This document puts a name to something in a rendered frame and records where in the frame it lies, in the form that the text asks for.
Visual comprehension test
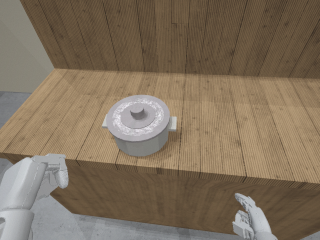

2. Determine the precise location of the robot right hand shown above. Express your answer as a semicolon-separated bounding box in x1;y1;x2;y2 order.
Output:
232;193;272;240

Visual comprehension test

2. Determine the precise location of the knob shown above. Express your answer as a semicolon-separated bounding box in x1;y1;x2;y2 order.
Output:
129;103;145;118

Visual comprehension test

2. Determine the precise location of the table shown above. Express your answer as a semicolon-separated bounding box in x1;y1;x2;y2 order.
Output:
0;0;320;240

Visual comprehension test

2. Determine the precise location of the robot left forearm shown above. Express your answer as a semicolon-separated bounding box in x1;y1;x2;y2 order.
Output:
0;208;35;240

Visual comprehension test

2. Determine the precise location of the robot left hand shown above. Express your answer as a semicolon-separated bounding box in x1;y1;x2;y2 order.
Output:
0;153;69;211

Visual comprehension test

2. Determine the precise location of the lid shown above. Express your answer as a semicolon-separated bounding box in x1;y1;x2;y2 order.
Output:
106;94;170;143

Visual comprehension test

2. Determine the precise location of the pot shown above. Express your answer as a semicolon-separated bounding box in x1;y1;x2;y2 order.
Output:
102;114;177;157

